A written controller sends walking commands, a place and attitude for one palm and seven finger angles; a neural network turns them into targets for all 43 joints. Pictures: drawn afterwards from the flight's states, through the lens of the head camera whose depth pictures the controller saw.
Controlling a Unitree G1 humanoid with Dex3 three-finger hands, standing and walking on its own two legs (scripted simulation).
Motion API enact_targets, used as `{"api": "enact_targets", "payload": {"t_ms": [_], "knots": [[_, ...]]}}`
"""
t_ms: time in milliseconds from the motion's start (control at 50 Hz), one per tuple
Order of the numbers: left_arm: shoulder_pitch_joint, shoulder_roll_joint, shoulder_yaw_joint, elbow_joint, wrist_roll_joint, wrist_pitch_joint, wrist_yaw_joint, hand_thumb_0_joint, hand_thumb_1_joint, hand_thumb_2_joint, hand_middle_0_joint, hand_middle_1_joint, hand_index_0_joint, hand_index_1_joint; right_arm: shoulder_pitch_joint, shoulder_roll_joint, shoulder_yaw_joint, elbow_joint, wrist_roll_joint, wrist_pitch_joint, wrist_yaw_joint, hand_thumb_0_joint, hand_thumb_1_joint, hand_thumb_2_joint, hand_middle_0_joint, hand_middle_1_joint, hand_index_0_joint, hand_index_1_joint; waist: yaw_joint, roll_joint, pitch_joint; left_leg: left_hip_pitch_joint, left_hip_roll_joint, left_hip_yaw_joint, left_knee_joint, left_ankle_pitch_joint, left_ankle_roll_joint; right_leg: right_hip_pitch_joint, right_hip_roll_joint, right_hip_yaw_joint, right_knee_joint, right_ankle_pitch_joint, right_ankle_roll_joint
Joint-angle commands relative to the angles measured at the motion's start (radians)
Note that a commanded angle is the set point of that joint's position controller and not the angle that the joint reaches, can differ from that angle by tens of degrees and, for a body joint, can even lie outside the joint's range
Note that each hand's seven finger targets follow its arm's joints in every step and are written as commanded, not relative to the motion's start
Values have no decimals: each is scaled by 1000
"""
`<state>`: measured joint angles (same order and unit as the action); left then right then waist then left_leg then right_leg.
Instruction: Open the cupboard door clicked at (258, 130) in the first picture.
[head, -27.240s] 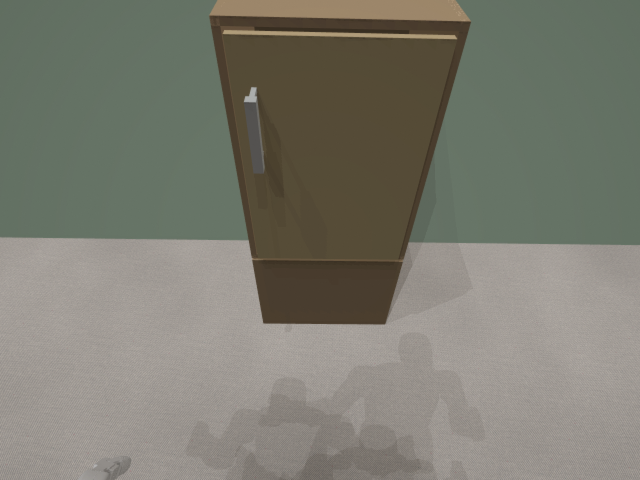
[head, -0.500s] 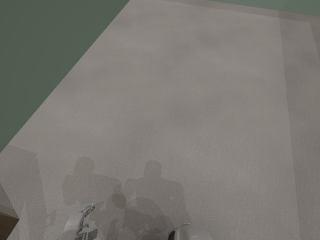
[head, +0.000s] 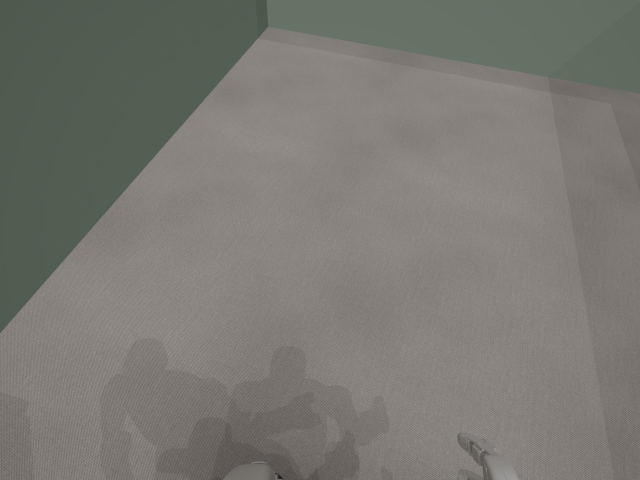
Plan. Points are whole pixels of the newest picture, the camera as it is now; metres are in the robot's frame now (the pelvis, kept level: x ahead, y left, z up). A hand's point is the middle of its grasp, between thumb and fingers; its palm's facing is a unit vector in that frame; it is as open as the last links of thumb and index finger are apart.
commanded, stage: walk to a spot facing it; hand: left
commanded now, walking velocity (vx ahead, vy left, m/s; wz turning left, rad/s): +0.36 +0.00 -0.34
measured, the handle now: out of the picture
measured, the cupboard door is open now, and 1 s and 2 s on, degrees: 45 45 45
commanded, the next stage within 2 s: turn to face it in 0.44 s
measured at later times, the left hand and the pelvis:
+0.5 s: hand (280, 318) +0.38 +0.11 -0.14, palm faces -0.21 -0.94 -0.25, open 7.3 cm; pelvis +0.21 -0.06 +0.00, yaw -12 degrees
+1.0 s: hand (278, 314) +0.41 +0.12 -0.18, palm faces +0.01 -0.99 -0.16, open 7.3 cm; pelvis +0.37 -0.06 +0.00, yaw -1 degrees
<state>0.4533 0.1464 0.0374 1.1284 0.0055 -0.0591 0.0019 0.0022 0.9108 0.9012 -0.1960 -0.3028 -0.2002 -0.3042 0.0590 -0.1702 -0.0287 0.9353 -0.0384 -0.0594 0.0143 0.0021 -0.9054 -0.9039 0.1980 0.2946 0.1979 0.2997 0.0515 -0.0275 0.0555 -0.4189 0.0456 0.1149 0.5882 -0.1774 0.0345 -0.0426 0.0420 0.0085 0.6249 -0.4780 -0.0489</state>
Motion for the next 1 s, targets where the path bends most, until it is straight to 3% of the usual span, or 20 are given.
{"api": "enact_targets", "payload": {"t_ms": [0,40,120,180,320,360,380,400,420,440,480,540,620,740,820,840,860,880,920,980], "knots": [[-104,124,32,-129,7,-38,5,0,900,900,-200,-300,-200,-300,410,-236,-60,58,3,-4,-34,0,-900,-900,200,300,200,300,-164,127,-166,567,452,-528,-277,178,211,-608,-76,41,756,2,-6],[-155,94,37,-125,16,-18,-12,0,900,900,-200,-300,-200,-300,300,-132,-34,37,5,-21,-38,0,-900,-900,200,300,200,300,-104,123,-10,322,372,-343,-336,121,129,-606,-140,43,746,135,17],[-113,26,32,-125,22,37,-29,0,900,900,-200,-300,-200,-300,281,-110,-26,56,10,-32,-38,0,-900,-900,200,300,200,300,-33,148,-11,228,279,-90,-391,140,89,-536,-153,4,545,209,34],[-187,25,34,-157,26,49,-40,0,900,900,-200,-300,-200,-300,285,-111,-35,60,8,-25,-31,0,-900,-900,200,300,200,300,-31,159,42,165,246,5,-436,29,76,-499,-164,-48,332,306,39],[-358,69,38,-220,24,42,-50,0,900,900,-200,-300,-200,-300,379,-161,-32,98,-4,-9,-28,0,-900,-900,200,300,200,300,-68,116,65,287,288,39,-370,104,68,-429,-117,-128,57,293,12],[-256,103,43,-195,25,31,-45,0,900,900,-200,-300,-200,-300,371,-177,-31,98,0,-3,-27,0,-900,-900,200,300,200,300,-14,100,-1,313,267,88,-185,334,41,-267,-71,-162,-23,260,-16],[-115,140,53,-148,29,19,-41,0,900,900,-200,-300,-200,-300,359,-173,-27,95,8,-4,-25,0,-900,-900,200,300,200,300,50,56,-76,250,216,125,22,427,10,-54,-48,-153,-75,270,-42],[42,239,78,-104,34,5,-27,0,900,900,-200,-300,-200,-300,354,-138,-23,76,24,-9,-14,0,-900,-900,200,300,200,300,114,-124,-206,39,131,178,322,234,-32,215,-237,96,-141,249,-106],[116,340,98,-89,16,4,-14,0,900,900,-200,-300,-200,-300,359,-93,-15,37,37,-14,-17,0,-900,-900,200,300,200,300,109,-346,-299,-204,-13,109,638,-430,-78,381,-481,524,-276,424,-217],[70,322,94,-100,1,9,3,0,900,900,-200,-300,-200,-300,289,-139,-26,27,35,-6,-21,0,-900,-900,200,300,200,300,97,-211,-236,-270,40,-47,731,-402,-60,318,-478,513,-308,500,-234],[-65,240,66,-128,-1,6,12,0,900,900,-200,-300,-200,-300,223,-97,-25,33,34,-4,-23,0,-900,-900,200,300,200,300,34,-90,-123,-261,102,-91,705,-255,-71,115,-406,306,-297,655,-194],[-181,162,33,-146,8,-13,13,0,900,900,-200,-300,-200,-300,323,-40,-15,92,21,32,-19,0,-900,-900,200,300,200,300,-74,-89,-64,-81,107,-75,518,-173,-84,-133,-311,67,-350,735,-130],[-202,120,15,-131,5,-26,10,0,900,900,-200,-300,-200,-300,341,-5,-9,118,27,59,-16,0,-900,-900,200,300,200,300,-110,-70,-44,-26,77,-61,373,-46,-92,-192,-276,-56,-398,706,-101],[-174,149,25,-103,12,-2,20,0,900,900,-200,-300,-200,-300,169,-37,-12,53,29,54,-10,0,-900,-900,200,300,200,300,-60,-88,3,-58,56,-23,164,-72,-79,-72,-348,-86,-303,793,-91],[-167,180,42,-119,7,19,25,0,900,900,-200,-300,-200,-300,246,-92,-23,55,13,56,-7,0,-900,-900,200,300,200,300,-104,-7,-53,138,12,-13,-28,72,-45,-74,-324,-164,-39,768,-17],[-140,163,43,-128,3,26,25,0,900,900,-200,-300,-200,-300,310,-157,-38,57,5,51,-10,0,-900,-900,200,300,200,300,-120,158,-112,263,108,-167,-96,333,14,-175,-250,-201,149,559,39],[-112,116,37,-159,-15,32,23,0,900,900,-200,-300,-200,-300,360,-245,-54,49,3,48,-20,0,-900,-900,200,300,200,300,-123,417,-174,400,356,-505,-148,762,171,-393,-108,-202,409,-107,107],[-171,145,33,-188,-2,44,29,0,900,900,-200,-300,-200,-300,369,-260,-56,55,12,62,-32,0,-900,-900,200,300,200,300,-139,295,-221,375,399,-550,-196,645,232,-406,-87,-59,546,-227,92],[-252,130,44,-209,13,55,24,0,900,900,-200,-300,-200,-300,274,-230,-57,12,13,59,-41,0,-900,-900,200,300,200,300,-107,209,-144,239,327,-531,-271,246,186,-502,-119,-8,611,-94,95],[-239,121,50,-205,17,65,12,0,900,900,-200,-300,-200,-300,206,-193,-46,-14,14,47,-47,0,-900,-900,200,300,200,300,-65,120,-132,210,233,-397,-271,251,128,-509,-124,13,578,67,114]]}}
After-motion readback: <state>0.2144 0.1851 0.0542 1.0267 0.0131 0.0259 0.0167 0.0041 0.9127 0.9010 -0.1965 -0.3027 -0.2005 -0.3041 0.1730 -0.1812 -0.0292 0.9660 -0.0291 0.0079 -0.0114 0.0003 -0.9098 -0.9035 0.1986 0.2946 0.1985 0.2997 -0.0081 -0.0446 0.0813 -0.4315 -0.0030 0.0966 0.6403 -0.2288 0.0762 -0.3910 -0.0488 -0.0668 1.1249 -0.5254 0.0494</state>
